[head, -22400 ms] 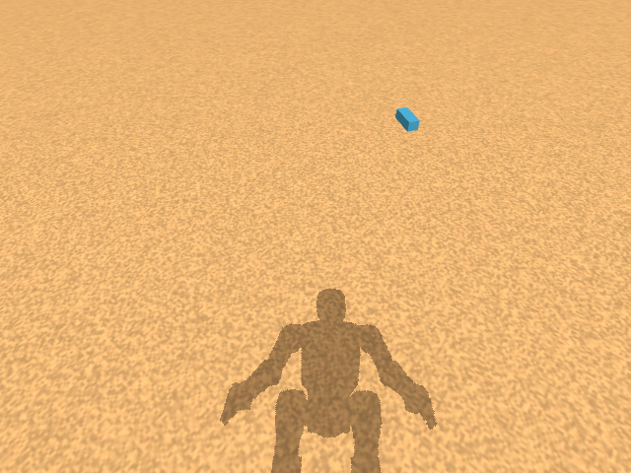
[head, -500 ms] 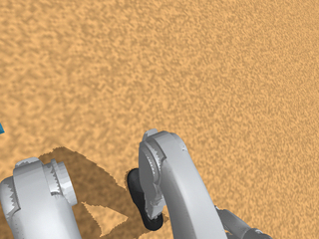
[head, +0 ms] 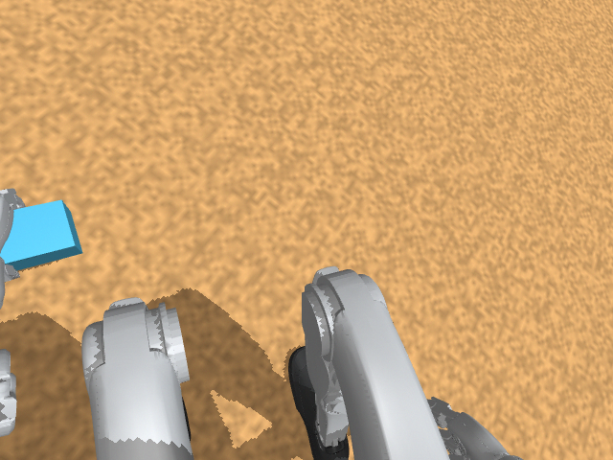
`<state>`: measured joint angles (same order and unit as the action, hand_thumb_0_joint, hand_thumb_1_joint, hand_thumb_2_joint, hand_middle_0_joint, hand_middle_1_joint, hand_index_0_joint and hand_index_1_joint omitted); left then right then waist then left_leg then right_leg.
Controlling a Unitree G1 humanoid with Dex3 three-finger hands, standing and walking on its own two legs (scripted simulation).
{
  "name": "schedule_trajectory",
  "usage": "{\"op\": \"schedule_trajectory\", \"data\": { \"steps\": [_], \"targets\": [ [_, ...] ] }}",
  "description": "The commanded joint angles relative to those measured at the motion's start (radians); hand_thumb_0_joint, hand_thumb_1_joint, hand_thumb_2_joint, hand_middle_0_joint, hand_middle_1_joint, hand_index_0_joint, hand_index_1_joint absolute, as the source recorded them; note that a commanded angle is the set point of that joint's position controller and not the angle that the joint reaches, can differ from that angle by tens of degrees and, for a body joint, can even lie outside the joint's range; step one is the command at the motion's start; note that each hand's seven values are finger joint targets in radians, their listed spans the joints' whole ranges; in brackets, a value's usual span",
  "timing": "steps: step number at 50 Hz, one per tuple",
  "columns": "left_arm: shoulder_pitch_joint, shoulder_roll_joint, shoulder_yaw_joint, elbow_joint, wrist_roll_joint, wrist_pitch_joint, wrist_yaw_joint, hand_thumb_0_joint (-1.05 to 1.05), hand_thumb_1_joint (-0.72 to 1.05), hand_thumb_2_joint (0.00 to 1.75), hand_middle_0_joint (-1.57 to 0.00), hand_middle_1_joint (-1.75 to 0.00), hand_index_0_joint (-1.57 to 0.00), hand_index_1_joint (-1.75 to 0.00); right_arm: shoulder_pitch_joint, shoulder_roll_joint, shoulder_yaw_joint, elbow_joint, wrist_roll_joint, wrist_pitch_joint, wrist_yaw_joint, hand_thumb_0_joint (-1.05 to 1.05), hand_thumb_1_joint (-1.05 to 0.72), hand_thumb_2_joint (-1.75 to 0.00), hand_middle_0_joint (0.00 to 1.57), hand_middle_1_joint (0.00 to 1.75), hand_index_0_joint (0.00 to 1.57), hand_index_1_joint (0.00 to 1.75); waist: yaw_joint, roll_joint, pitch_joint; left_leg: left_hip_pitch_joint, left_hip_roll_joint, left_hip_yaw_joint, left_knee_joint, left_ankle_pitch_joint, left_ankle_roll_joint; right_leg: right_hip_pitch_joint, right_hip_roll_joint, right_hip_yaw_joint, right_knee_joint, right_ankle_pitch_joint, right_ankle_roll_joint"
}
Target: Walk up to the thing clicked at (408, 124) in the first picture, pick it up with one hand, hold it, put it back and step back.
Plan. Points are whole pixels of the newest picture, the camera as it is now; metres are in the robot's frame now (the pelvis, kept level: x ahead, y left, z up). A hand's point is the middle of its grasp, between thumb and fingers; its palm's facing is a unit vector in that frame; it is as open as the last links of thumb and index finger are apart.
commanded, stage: settle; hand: left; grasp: from above
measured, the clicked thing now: (2, 244) +0.41 +0.36 -0.21
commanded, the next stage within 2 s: lift in 0.28 s
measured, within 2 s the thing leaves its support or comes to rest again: neither
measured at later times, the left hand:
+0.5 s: hand out of the picture +0.40 +0.36 -0.12, palm faces -0.38 -0.11 -0.92, open 9.6 cm
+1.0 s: hand out of the picture +0.34 +0.34 +0.02, palm faces -0.39 -0.14 -0.91, open 9.6 cm
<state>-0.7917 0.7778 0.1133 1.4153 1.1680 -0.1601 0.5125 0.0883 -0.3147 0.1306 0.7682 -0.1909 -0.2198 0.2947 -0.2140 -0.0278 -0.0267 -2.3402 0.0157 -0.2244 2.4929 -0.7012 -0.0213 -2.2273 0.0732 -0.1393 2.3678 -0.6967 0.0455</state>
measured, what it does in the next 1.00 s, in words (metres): rises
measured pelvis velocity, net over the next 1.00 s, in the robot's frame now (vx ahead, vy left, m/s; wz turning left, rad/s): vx -0.01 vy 0.00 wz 0.12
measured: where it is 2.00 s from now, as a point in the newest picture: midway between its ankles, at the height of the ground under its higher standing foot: (252, 451)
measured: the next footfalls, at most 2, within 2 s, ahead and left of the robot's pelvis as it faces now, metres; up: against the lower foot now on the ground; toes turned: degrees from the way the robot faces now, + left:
none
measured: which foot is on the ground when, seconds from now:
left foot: down 0.00-1.00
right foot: down 0.00-1.00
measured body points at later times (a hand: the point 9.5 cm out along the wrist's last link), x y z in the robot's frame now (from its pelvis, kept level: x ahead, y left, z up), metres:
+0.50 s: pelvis -0.01 -0.01 +0.02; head +0.21 +0.08 +0.41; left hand +0.41 +0.36 -0.07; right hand +0.10 -0.27 -0.08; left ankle +0.07 +0.13 -0.28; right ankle +0.10 -0.12 -0.28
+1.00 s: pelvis -0.01 +0.00 +0.12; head +0.16 +0.06 +0.53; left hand +0.36 +0.35 +0.07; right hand +0.15 -0.26 +0.00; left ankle +0.07 +0.13 -0.28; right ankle +0.10 -0.12 -0.28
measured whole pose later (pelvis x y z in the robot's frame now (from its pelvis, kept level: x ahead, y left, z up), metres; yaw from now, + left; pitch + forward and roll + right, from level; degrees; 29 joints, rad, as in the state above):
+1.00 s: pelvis -0.01 +0.00 +0.12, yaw +7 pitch +32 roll -6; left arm -0.52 0.61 0.02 0.81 1.03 -0.10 0.14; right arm 0.15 -0.27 -0.02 0.66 -0.02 -0.01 0.08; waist -0.09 0.04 -0.18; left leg -2.01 0.02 -0.11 2.07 -0.63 -0.01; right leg -1.93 0.03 -0.05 2.01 -0.65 0.03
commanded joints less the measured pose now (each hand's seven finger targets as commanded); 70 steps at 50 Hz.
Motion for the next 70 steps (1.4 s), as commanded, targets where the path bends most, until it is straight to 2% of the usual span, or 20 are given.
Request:
{"op": "schedule_trajectory", "data": {
  "steps": [1, 5, 6, 8, 11, 16, 19, 20, 22, 26, 34, 41, 46, 49, 52, 56, 58, 59, 64, 70],
  "targets": [
    [-0.275, 0.202, -0.017, -0.113, -0.032, 0.013, -0.033, 0.00, 0.57, 0.56, -0.95, -0.59, -0.97, -0.57, 0.196, -0.270, -0.098, -0.020, 0.029, 0.017, -0.024, 0.00, -0.90, -0.90, 0.20, 0.30, 0.20, 0.30, -0.034, 0.277, -0.540, 0.433, 0.006, 0.122, -0.273, 0.152, 0.053, 0.294, 0.027, -0.056, -0.265, 0.211, -0.073],
    [-0.327, 0.246, 0.012, -0.177, -0.046, -0.028, -0.077, 0.00, 0.55, 0.63, -0.95, -0.63, -0.96, -0.61, 0.192, -0.261, -0.103, -0.038, 0.042, 0.030, -0.045, 0.00, -0.91, -0.90, 0.20, 0.30, 0.20, 0.30, -0.018, 0.242, -0.585, 0.435, -0.002, 0.121, -0.279, 0.125, 0.055, 0.325, 0.019, -0.041, -0.274, 0.154, -0.074],
    [-0.307, 0.242, 0.000, -0.145, -0.030, -0.034, -0.087, 0.00, 0.56, 0.62, -0.96, -0.63, -0.98, -0.62, 0.196, -0.252, -0.099, -0.034, 0.042, 0.036, -0.051, 0.00, -0.91, -0.90, 0.20, 0.30, 0.20, 0.30, -0.017, 0.240, -0.587, 0.426, -0.003, 0.128, -0.276, 0.125, 0.054, 0.343, 0.021, -0.030, -0.276, 0.147, -0.074],
    [-0.324, 0.278, 0.026, -0.200, -0.022, -0.050, -0.092, 0.00, 0.58, 0.62, -0.98, -0.60, -0.99, -0.59, 0.192, -0.248, -0.104, -0.043, 0.046, 0.049, -0.065, 0.00, -0.90, -0.90, 0.20, 0.30, 0.20, 0.30, -0.004, 0.247, -0.616, 0.440, -0.005, 0.136, -0.274, 0.126, 0.052, 0.345, 0.018, -0.021, -0.282, 0.135, -0.078],
    [-0.318, 0.306, 0.062, -0.274, -0.014, -0.066, -0.091, 0.00, 0.60, 0.63, -1.00, -0.60, -1.01, -0.59, 0.182, -0.242, -0.112, -0.056, 0.050, 0.069, -0.086, 0.00, -0.90, -0.90, 0.20, 0.30, 0.20, 0.30, 0.031, 0.310, -0.677, 0.501, -0.008, 0.148, -0.296, 0.139, 0.043, 0.330, 0.011, -0.018, -0.280, 0.146, -0.084],
    [-0.296, 0.318, 0.087, -0.358, 0.016, -0.057, -0.082, 0.00, 0.62, 0.70, -1.03, -0.57, -1.02, -0.58, 0.192, -0.234, -0.139, -0.060, 0.062, 0.103, -0.109, 0.00, -0.90, -0.90, 0.20, 0.30, 0.20, 0.30, 0.052, 0.388, -0.764, 0.591, -0.005, 0.162, -0.335, 0.201, 0.033, 0.332, 0.003, -0.013, -0.267, 0.221, -0.092],
    [-0.299, 0.271, 0.067, -0.345, 0.011, -0.033, -0.083, 0.00, 0.73, 0.66, -1.12, -0.59, -1.11, -0.59, 0.215, -0.227, -0.149, -0.056, 0.064, 0.115, -0.120, 0.00, -0.93, -0.91, 0.20, 0.30, 0.20, 0.30, 0.034, 0.358, -0.741, 0.600, -0.004, 0.166, -0.352, 0.212, 0.038, 0.327, -0.003, -0.021, -0.294, 0.248, -0.085],
    [-0.311, 0.253, 0.060, -0.348, 0.003, -0.028, -0.089, 0.00, 0.65, 0.69, -1.04, -0.51, -1.03, -0.51, 0.219, -0.227, -0.150, -0.052, 0.064, 0.118, -0.124, 0.00, -0.88, -0.89, 0.20, 0.30, 0.20, 0.30, 0.030, 0.354, -0.734, 0.588, -0.006, 0.167, -0.360, 0.204, 0.041, 0.323, -0.006, -0.023, -0.301, 0.242, -0.083],
    [-0.291, 0.254, 0.055, -0.318, -0.004, -0.006, -0.106, 0.00, 0.73, 0.69, -1.13, -0.55, -1.12, -0.55, 0.227, -0.221, -0.157, -0.047, 0.070, 0.124, -0.129, 0.00, -0.91, -0.90, 0.20, 0.30, 0.20, 0.30, 0.042, 0.345, -0.726, 0.592, -0.006, 0.169, -0.378, 0.190, 0.043, 0.324, -0.006, -0.018, -0.316, 0.223, -0.086],
    [-0.236, 0.207, 0.032, -0.342, -0.059, 0.024, -0.170, 0.00, 0.79, 0.69, -1.16, -0.55, -1.16, -0.56, 0.239, -0.212, -0.175, -0.053, 0.086, 0.130, -0.134, 0.00, -0.91, -0.90, 0.20, 0.30, 0.20, 0.30, 0.068, 0.331, -0.750, 0.617, -0.014, 0.176, -0.422, 0.176, 0.046, 0.358, -0.010, -0.009, -0.346, 0.207, -0.087],
    [-0.172, 0.200, 0.029, -0.544, -0.088, 0.022, -0.275, 0.00, 0.77, 0.72, -1.16, -0.55, -1.16, -0.56, 0.238, -0.193, -0.206, -0.098, 0.128, 0.166, -0.160, 0.00, -0.91, -0.90, 0.20, 0.30, 0.20, 0.30, 0.099, 0.277, -0.785, 0.682, -0.015, 0.184, -0.498, 0.202, 0.053, 0.455, -0.015, 0.020, -0.425, 0.235, -0.083],
    [-0.121, 0.173, 0.018, -0.715, -0.119, 0.009, -0.305, 0.00, 0.73, 0.74, -1.12, -0.58, -1.11, -0.58, 0.210, -0.172, -0.223, -0.150, 0.152, 0.184, -0.199, 0.00, -0.91, -0.90, 0.20, 0.30, 0.20, 0.30, 0.111, 0.255, -0.775, 0.734, -0.014, 0.178, -0.606, 0.101, 0.055, 0.493, -0.015, 0.041, -0.528, 0.127, -0.084],
    [-0.046, 0.144, 0.010, -0.797, -0.146, 0.048, -0.321, 0.00, 0.73, 0.74, -1.10, -0.61, -1.11, -0.60, 0.198, -0.163, -0.230, -0.173, 0.172, 0.193, -0.227, 0.00, -0.90, -0.90, 0.20, 0.30, 0.20, 0.30, 0.127, 0.246, -0.767, 0.818, -0.014, 0.170, -0.715, 0.050, 0.054, 0.566, -0.013, 0.053, -0.626, 0.081, -0.079],
    [0.002, 0.101, -0.017, -0.847, -0.157, 0.082, -0.338, 0.00, 0.70, 0.76, -1.08, -0.61, -1.08, -0.62, 0.193, -0.159, -0.233, -0.182, 0.186, 0.200, -0.243, 0.00, -0.90, -0.90, 0.20, 0.30, 0.20, 0.30, 0.129, 0.243, -0.780, 0.901, -0.010, 0.157, -0.789, 0.077, 0.051, 0.634, -0.016, 0.047, -0.669, 0.126, -0.074],
    [0.033, 0.104, -0.009, -0.908, -0.178, 0.119, -0.348, 0.00, 0.70, 0.76, -1.10, -0.59, -1.09, -0.60, 0.171, -0.153, -0.233, -0.194, 0.197, 0.206, -0.262, 0.00, -0.90, -0.90, 0.20, 0.30, 0.20, 0.30, 0.138, 0.233, -0.770, 0.985, -0.004, 0.146, -0.869, 0.074, 0.049, 0.702, -0.018, 0.051, -0.726, 0.137, -0.070],
    [0.105, 0.017, -0.067, -0.947, -0.192, 0.153, -0.368, 0.00, 0.68, 0.75, -1.07, -0.59, -1.06, -0.60, 0.157, -0.133, -0.225, -0.190, 0.205, 0.208, -0.284, 0.00, -0.90, -0.90, 0.20, 0.30, 0.20, 0.30, 0.123, 0.233, -0.718, 1.079, 0.000, 0.150, -0.949, 0.139, 0.043, 0.780, -0.023, 0.061, -0.802, 0.193, -0.067],
    [0.142, 0.046, -0.045, -0.973, -0.195, 0.169, -0.371, 0.00, 0.68, 0.74, -1.08, -0.57, -1.07, -0.58, 0.148, -0.131, -0.222, -0.193, 0.210, 0.210, -0.296, 0.00, -0.90, -0.90, 0.20, 0.30, 0.20, 0.30, 0.142, 0.221, -0.718, 1.132, 0.000, 0.158, -0.999, 0.154, 0.044, 0.849, -0.024, 0.068, -0.854, 0.200, -0.065],
    [0.152, 0.005, -0.076, -0.981, -0.196, 0.173, -0.378, 0.00, 0.68, 0.72, -1.07, -0.58, -1.06, -0.58, 0.148, -0.122, -0.219, -0.196, 0.212, 0.211, -0.299, 0.00, -0.90, -0.90, 0.20, 0.30, 0.20, 0.30, 0.130, 0.225, -0.705, 1.150, -0.002, 0.164, -1.016, 0.170, 0.044, 0.873, -0.025, 0.073, -0.877, 0.213, -0.065],
    [0.171, 0.018, -0.063, -1.021, -0.191, 0.183, -0.382, 0.00, 0.69, 0.72, -1.08, -0.59, -1.07, -0.59, 0.140, -0.105, -0.210, -0.193, 0.220, 0.210, -0.322, 0.00, -0.90, -0.90, 0.20, 0.30, 0.20, 0.30, 0.136, 0.196, -0.645, 1.273, -0.004, 0.175, -1.137, 0.193, 0.043, 1.018, -0.027, 0.092, -1.010, 0.226, -0.064],
    [0.207, -0.063, -0.118, -0.937, -0.186, 0.181, -0.391, 0.00, 0.69, 0.75, -1.06, -0.62, -1.06, -0.62, 0.148, -0.090, -0.204, -0.168, 0.225, 0.190, -0.343, 0.00, -0.90, -0.90, 0.20, 0.30, 0.20, 0.30, 0.121, 0.150, -0.496, 1.370, -0.003, 0.183, -1.282, 0.167, 0.040, 1.140, -0.023, 0.112, -1.177, 0.192, -0.063]
  ]
}}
